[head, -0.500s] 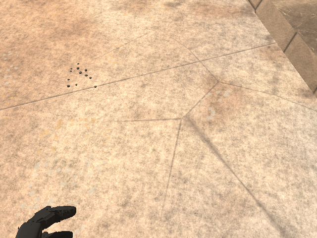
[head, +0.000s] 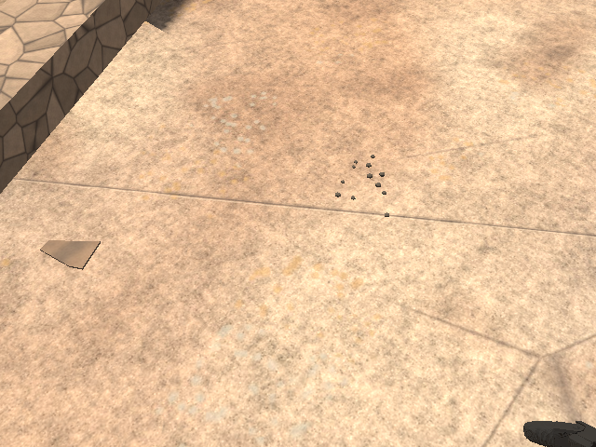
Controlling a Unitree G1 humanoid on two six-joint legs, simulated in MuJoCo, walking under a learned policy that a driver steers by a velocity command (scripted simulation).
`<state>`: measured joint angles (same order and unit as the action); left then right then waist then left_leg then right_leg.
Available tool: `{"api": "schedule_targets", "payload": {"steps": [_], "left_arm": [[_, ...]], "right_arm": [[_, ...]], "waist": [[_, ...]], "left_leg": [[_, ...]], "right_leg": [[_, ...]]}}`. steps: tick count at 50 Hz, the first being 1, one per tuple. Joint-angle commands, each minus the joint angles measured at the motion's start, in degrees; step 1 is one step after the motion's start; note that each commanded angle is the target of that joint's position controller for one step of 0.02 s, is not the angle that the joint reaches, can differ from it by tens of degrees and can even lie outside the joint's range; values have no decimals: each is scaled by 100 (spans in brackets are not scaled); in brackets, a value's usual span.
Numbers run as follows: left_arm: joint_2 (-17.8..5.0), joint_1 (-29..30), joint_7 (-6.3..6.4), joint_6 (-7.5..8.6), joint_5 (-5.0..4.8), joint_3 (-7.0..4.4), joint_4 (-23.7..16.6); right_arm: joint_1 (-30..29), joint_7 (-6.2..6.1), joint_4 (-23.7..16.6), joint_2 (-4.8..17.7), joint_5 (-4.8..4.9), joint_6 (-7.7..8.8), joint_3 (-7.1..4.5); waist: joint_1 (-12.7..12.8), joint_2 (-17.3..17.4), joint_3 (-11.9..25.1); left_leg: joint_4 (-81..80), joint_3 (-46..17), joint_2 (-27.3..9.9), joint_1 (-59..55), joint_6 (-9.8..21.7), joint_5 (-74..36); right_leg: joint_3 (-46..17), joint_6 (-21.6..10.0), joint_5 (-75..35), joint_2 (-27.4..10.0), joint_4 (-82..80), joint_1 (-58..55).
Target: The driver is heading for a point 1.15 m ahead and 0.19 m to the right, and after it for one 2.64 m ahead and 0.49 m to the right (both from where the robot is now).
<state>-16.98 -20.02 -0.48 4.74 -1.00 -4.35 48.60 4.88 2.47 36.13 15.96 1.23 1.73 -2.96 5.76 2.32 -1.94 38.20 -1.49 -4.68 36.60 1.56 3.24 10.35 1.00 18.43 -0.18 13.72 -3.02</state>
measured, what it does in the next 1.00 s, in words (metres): walks ahead, turning right: left foot, then right foot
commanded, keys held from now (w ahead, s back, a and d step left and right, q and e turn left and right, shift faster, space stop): w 0.12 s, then w+e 0.68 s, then w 0.20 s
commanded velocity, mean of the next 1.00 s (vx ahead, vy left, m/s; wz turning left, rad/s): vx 0.50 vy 0.00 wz -0.27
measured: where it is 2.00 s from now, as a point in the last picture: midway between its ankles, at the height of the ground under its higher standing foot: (433, 214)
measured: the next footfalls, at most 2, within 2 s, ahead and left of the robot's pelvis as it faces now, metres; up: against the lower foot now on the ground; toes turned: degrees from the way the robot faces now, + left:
left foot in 0.08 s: +0.21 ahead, +0.13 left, +0.00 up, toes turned +3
right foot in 0.62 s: +0.50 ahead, -0.12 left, +0.00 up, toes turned -14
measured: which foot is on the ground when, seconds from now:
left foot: up 0.00-0.06, down 0.08-0.64, up 0.66-1.00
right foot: down 0.00-0.08, up 0.10-0.60, down 0.62-1.00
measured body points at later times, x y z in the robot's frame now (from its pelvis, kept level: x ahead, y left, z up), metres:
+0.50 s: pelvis +0.27 +0.03 +0.00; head +0.30 +0.03 +0.45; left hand +0.47 +0.26 -0.10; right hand +0.29 -0.26 -0.11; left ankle +0.17 +0.13 -0.74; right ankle +0.44 -0.14 -0.69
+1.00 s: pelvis +0.55 -0.06 +0.01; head +0.58 -0.08 +0.46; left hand +0.72 +0.19 -0.10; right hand +0.66 -0.36 -0.08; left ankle +0.79 +0.04 -0.69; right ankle +0.46 -0.11 -0.74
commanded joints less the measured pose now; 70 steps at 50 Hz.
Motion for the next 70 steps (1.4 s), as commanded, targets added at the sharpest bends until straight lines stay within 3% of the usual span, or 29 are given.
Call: {"api": "schedule_targets", "payload": {"steps": [1, 3, 4, 5, 6, 7, 9, 15, 21, 26, 29, 31, 32, 33, 34, 35, 36, 37, 40, 46, 53, 55, 56, 57, 58, 59, 61, 65, 70], "left_arm": [[-1134, 108, 21, -24, -105, -247, -185], [-1147, 169, 69, -92, -113, -208, -130], [-934, 122, 103, -68, 0, -101, -201], [-215, -449, 36, 38, 152, 160, -459], [-567, -214, -15, 182, 27, 98, -318], [-873, 292, -50, 219, -201, -3, -487], [-741, 641, -2, 198, -87, 22, -514], [-376, 487, 42, -195, -56, 28, -402], [-188, 1346, -107, -122, -10, 93, -645], [-165, 1992, -284, -118, -6, 132, -1071], [-393, 1645, -351, -149, -7, 12, -1183], [-910, 146, -267, -179, -26, -285, -866], [-1480, -582, -129, -243, -38, -450, -756], [-1733, -277, -144, -188, -68, -447, -919], [-1243, -387, -166, -155, -36, -313, -964], [-987, -220, -151, -114, -7, -247, -958], [-879, 134, -151, -91, -9, -206, -999], [-666, 461, -126, -87, 6, -145, -1078], [-682, 705, -49, -81, 64, -134, -1228], [-778, 307, 83, -90, 22, -129, -978], [-884, -122, 83, -165, 10, -156, -674], [-837, 51, 92, -207, 18, -138, -697], [-646, 91, 91, -209, 68, -54, -768], [-285, -484, 97, -141, 76, 67, -866], [-230, -683, 84, -72, -2, 118, -829], [-729, -216, 58, -33, -88, 7, -888], [-703, 623, 37, -1, -14, 11, -1106], [-393, 342, 35, -98, 49, 17, -993], [-183, 1145, 29, -66, 90, 101, -1193]], "right_arm": [[-397, 52, -595, 423, -25, 110, -107], [824, 6, -270, 808, -58, 96, -333], [1733, -81, -50, 1190, -56, 56, -493], [2017, -136, 5, 1851, -96, 56, -587], [2160, -121, -63, 1420, -68, 86, -452], [1882, -94, 5, 1148, -116, 132, -347], [1223, -87, 47, 778, -122, 195, -243], [871, -129, 301, 640, -225, 463, -251], [1039, -250, 563, 771, -195, 454, -278], [1413, -303, 849, 934, -78, 266, -353], [1259, -391, 824, 1161, -43, 118, -415], [1137, -460, 768, 1154, -28, 43, -381], [1340, -461, 635, 792, -196, 118, -238], [1706, -352, 373, 204, -218, 318, -36], [1085, -238, 336, 764, -17, 539, -140], [647, -192, 176, 847, 137, 640, -150], [565, -224, 180, 751, 49, 676, -127], [542, -264, 220, 825, -107, 645, -180], [796, -262, 234, 703, -195, 449, -194], [-155, -203, 83, 315, -176, 411, -13], [-545, -52, -108, 625, -89, 540, -104], [230, -78, 94, 805, -111, 568, -217], [1043, -109, 245, 1044, -173, 582, -307], [1811, -124, 345, 1530, -255, 568, -429], [2176, -70, 563, 1354, -124, 506, -411], [1914, -74, 518, 967, -20, 484, -283], [1238, -98, 427, 719, -134, 407, -174], [990, -98, 481, 593, -136, 468, -110], [1230, -184, 697, 844, -80, 413, -174]], "waist": [[-329, -678, -150], [-1073, -699, 627], [-1459, -446, 1227], [-1055, 1069, 2006], [-1310, 753, 2688], [-1323, 493, 1795], [-943, 109, 812], [-507, 124, 179], [-819, 28, -158], [-1035, -7, -370], [-700, 290, 71], [139, 177, 913], [276, -806, 1512], [-313, -1866, 2211], [144, -1030, 2276], [120, -783, 1500], [-182, -197, 924], [-373, -191, 682], [-687, -405, 471], [-265, -623, 235], [-179, -806, 22], [-636, -821, 372], [-1006, -631, 1078], [-1017, 449, 2017], [-1048, 1593, 2315], [-1149, 853, 1506], [-959, 72, 391], [-573, 335, 268], [-766, 126, 102]], "left_leg": [[-439, 317, 291, -369, 270, 558], [-918, 615, 720, -2313, 557, 264], [-697, -46, 282, -4020, 766, -78], [-1023, -3030, -1369, -6013, 1742, 715], [-1759, -4300, -1775, -6132, 1977, 864], [-1809, -3243, -1594, -5531, 1684, 539], [-2001, -1842, -1127, -3958, 1326, -311], [-3033, -464, -938, -2673, 1221, -551], [-3216, 587, -794, -3052, 857, -680], [-2797, 885, -1120, -4116, 730, -1325], [-1729, 1130, -1141, -4429, 515, -3928], [399, 1374, -802, -3700, 201, -4319], [2291, 1389, -441, -2147, -62, -1689], [4203, 410, 894, 157, -387, 2955], [4403, -553, 556, 786, -211, 2818], [4133, -459, 322, 1016, -77, 2380], [3529, -410, 61, 816, -54, 1980], [3026, -380, -103, 450, -104, 1775], [2415, -281, -170, -136, -336, 1511], [18, 31, 79, -621, -545, -765], [-946, -55, 241, -526, -79, -235], [-1226, 192, 454, -1577, 183, -78], [-999, -171, 31, -2919, 479, -340], [-991, -2121, -1173, -5086, 1251, 110], [-1899, -4098, -1773, -5773, 1702, 1470], [-2113, -3841, -1660, -5268, 1456, 2447], [-2378, -2513, -1206, -3741, 1185, 1768], [-2807, -1456, -763, -2816, 1182, 239], [-3014, -647, -581, -2893, 1100, -679]], "right_leg": [[-616, -952, -3713, -1659, 55, -47], [-212, -691, -5219, -1403, 1598, 235], [-88, -454, -4120, -1178, 3011, 1369], [-204, -50, 129, -239, 5320, 3777], [-1377, -76, 1577, -31, 6187, 4272], [-1465, -145, 1268, -311, 6393, 4753], [-1355, -175, 430, -732, 5670, 4507], [-1674, 27, -846, -836, 4775, 4107], [-1361, -43, -2514, -609, 2943, 4166], [-1005, -316, -1881, -478, 2230, 4508], [-507, -632, -964, -15, 2206, 3697], [-472, -1014, -1170, 418, 1781, 1494], [-2175, -1439, -1494, -668, 1758, -269], [-5555, -2657, -429, -1896, 816, -1932], [-5520, -2399, -60, -1849, 384, -1987], [-4648, -2147, -309, -1648, 374, -1353], [-3995, -1950, -911, -1393, 347, -420], [-3535, -1851, -1488, -1202, 273, 248], [-3060, -1902, -2349, -958, -23, 1257], [-2025, -1420, -2185, -484, -98, 1755], [-2705, -1241, -2096, -1164, 479, 541], [-2518, -1045, -3439, -916, 1290, 486], [-2241, -860, -3411, -600, 2435, 947], [-1747, -448, -1736, 166, 4480, 2735], [-1802, -255, 1387, 578, 5710, 4074], [-2049, -296, 1228, 216, 6165, 4693], [-1630, -323, 356, -282, 5720, 4680], [-1468, -181, -239, -605, 4827, 3982], [-1290, 12, -1611, -627, 3200, 4146]]}}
